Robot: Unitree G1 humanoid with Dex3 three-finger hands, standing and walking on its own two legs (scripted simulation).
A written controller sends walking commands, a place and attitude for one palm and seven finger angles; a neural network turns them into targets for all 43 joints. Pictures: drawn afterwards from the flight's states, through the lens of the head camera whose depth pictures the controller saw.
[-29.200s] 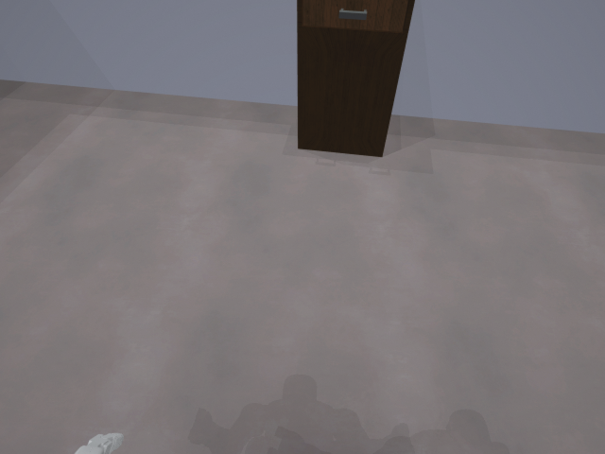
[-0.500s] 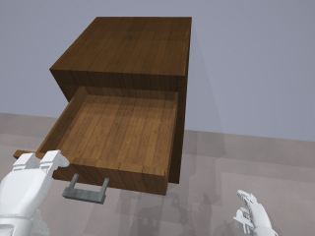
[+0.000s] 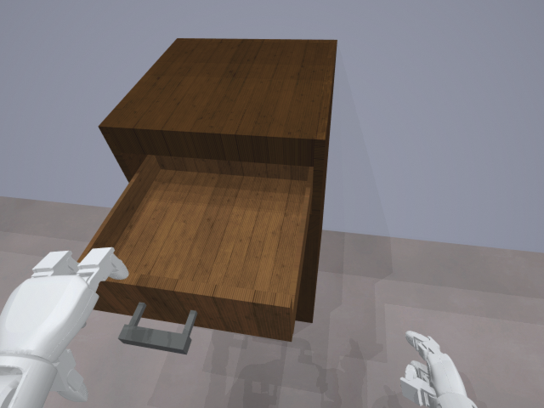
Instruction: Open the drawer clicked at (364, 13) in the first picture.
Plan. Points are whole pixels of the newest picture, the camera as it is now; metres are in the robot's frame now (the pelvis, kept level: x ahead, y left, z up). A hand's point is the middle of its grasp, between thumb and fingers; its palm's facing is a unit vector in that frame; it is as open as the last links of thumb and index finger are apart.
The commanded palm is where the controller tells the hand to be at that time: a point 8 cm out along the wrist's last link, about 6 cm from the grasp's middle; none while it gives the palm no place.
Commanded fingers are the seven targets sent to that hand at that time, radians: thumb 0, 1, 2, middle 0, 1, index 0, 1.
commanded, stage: draw the hand back to the body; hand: left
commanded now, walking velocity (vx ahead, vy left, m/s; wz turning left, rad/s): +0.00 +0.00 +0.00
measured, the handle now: (160, 325) +0.23 +0.24 -0.05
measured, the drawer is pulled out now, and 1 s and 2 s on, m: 0.30 0.30 0.30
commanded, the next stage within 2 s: step back with the hand held close in 1.54 s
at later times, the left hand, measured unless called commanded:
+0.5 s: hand (75, 315) +0.18 +0.27 +0.11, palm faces +0.02 -0.05 -1.00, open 13.8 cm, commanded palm +0.15 +0.27 +0.16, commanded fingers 0.00 -0.50 0.30 -0.30 -1.20 -0.30 -1.20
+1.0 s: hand (103, 278) +0.21 +0.23 +0.16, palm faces +0.39 -0.82 -0.43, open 11.6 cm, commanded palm +0.15 +0.27 +0.18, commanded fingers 0.00 0.34 0.66 -0.24 -0.66 -0.24 -0.66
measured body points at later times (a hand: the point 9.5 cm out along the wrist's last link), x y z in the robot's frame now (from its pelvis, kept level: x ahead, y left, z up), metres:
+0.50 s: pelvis +0.00 +0.00 +0.00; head +0.02 -0.02 +0.45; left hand +0.17 +0.27 +0.16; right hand +0.22 -0.20 -0.09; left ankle -0.03 +0.10 -0.73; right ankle +0.00 -0.12 -0.73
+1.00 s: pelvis +0.02 -0.01 +0.01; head +0.02 -0.03 +0.46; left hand +0.18 +0.27 +0.18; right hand +0.22 -0.22 -0.08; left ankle -0.04 +0.10 -0.73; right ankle +0.00 -0.12 -0.73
